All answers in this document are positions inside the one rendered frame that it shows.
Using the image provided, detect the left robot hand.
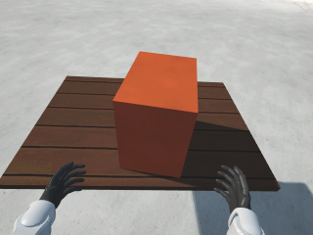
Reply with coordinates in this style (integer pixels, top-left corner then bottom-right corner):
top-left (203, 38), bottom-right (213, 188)
top-left (39, 162), bottom-right (86, 209)

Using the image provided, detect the carton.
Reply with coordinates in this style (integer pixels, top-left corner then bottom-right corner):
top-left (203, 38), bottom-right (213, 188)
top-left (112, 51), bottom-right (199, 178)

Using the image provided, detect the table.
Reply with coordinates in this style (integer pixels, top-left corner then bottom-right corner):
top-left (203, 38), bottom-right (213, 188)
top-left (0, 75), bottom-right (281, 192)

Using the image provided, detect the right robot forearm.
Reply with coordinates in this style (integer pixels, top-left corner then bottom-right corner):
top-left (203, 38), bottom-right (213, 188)
top-left (226, 208), bottom-right (265, 235)

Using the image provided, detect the left robot forearm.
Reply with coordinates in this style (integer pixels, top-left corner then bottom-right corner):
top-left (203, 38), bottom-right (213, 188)
top-left (11, 200), bottom-right (56, 235)

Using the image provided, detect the right robot hand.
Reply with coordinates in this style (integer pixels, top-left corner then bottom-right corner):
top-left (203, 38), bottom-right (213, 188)
top-left (213, 165), bottom-right (251, 213)

